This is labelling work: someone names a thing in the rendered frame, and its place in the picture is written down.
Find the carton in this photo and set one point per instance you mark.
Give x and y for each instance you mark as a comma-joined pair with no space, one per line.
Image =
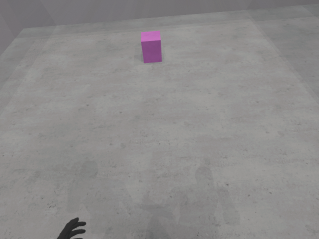
151,46

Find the left robot hand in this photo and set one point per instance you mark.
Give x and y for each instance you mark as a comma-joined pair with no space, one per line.
67,232

